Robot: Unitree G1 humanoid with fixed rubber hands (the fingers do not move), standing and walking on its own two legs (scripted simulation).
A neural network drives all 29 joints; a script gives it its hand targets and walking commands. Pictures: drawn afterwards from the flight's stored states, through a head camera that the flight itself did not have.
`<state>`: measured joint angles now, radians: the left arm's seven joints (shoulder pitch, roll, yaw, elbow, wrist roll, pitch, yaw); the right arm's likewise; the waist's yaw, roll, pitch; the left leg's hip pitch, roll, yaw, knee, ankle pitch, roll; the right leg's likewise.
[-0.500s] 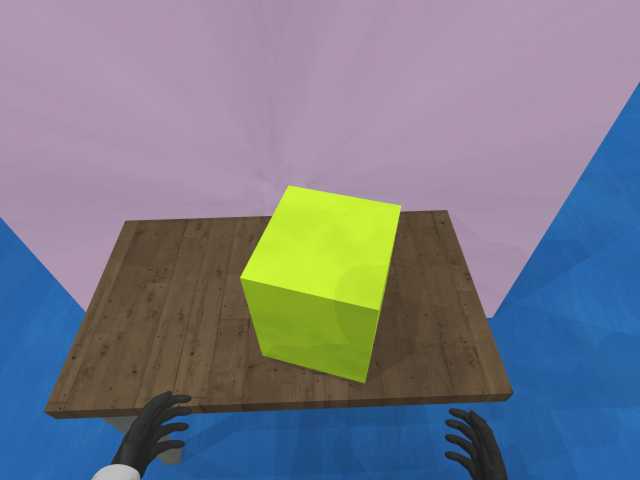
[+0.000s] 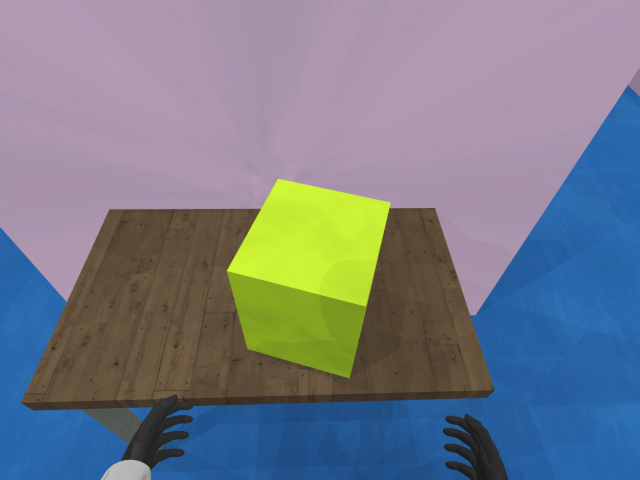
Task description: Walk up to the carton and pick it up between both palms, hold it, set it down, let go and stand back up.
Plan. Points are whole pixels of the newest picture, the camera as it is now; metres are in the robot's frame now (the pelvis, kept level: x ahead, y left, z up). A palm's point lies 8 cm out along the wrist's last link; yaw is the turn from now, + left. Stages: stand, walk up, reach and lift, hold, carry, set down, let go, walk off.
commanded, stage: set down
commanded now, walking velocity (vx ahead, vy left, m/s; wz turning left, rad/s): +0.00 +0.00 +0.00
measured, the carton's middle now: (314, 280) +0.46 +0.05 -0.09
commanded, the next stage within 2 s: let go in 0.18 s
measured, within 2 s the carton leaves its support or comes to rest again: neither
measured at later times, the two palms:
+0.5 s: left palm (162, 472) +0.15 +0.22 -0.09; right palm out of the picture +0.14 -0.23 -0.08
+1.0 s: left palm out of the picture +0.11 +0.30 -0.08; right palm out of the picture +0.10 -0.29 -0.11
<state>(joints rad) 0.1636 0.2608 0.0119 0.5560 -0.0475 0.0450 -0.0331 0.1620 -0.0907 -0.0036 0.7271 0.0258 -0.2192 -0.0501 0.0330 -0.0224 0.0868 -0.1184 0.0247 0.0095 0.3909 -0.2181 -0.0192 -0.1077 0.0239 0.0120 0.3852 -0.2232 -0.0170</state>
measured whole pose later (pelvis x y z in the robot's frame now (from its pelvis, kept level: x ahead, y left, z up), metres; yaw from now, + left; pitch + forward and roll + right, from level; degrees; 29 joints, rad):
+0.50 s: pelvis +0.00 +0.00 +0.00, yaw -1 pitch -3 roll +0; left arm 0.19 0.19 0.00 0.52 0.00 0.12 0.02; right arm 0.17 -0.18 -0.03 0.76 0.02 -0.19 0.03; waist 0.03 -0.04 0.09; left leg -0.11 0.03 0.03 0.37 -0.21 -0.02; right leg -0.11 0.03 0.02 0.39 -0.22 -0.02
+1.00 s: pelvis +0.00 +0.00 -0.01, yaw +0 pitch -2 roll +0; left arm 0.23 0.36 0.04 0.76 0.03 -0.01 -0.01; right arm 0.21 -0.36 -0.04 0.88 -0.04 -0.01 0.01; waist 0.02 0.03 0.00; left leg -0.18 0.03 0.02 0.47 -0.26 -0.02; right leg -0.17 0.02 0.00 0.47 -0.26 -0.02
